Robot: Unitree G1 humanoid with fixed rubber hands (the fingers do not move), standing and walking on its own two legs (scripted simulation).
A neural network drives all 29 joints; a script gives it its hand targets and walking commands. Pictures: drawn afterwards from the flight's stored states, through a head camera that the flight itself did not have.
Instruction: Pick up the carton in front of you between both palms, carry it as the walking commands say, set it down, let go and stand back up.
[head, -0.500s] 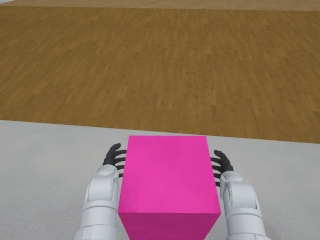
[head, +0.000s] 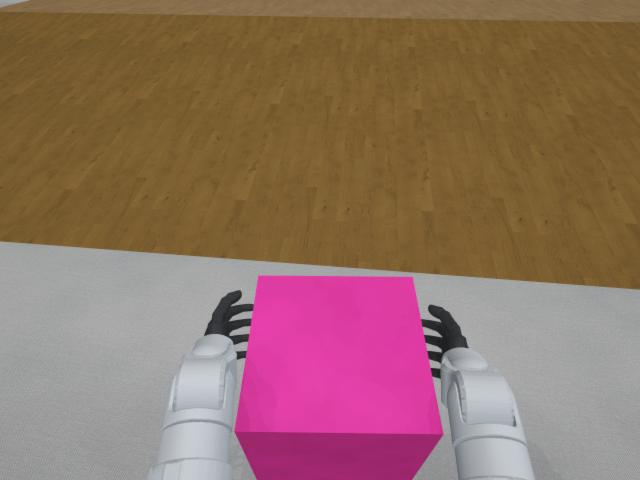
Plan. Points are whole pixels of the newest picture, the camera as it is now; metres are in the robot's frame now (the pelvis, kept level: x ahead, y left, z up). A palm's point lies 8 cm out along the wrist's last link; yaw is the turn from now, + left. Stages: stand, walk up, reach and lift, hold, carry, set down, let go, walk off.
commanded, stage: hold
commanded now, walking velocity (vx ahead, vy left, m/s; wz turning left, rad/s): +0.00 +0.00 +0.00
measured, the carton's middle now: (333, 387) +0.29 +0.01 -0.04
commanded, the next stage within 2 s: carry in 0.26 s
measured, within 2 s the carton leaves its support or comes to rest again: neither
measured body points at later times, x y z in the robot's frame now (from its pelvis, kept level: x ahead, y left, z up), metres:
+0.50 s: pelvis +0.03 +0.02 -0.01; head -0.01 +0.03 +0.44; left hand +0.33 +0.18 +0.06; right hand +0.33 -0.12 +0.06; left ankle +0.01 +0.13 -0.75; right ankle +0.02 -0.12 -0.73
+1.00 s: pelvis +0.27 +0.02 +0.00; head +0.26 +0.02 +0.45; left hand +0.54 +0.20 +0.08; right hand +0.56 -0.10 +0.07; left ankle +0.37 +0.15 -0.72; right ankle +0.16 -0.09 -0.75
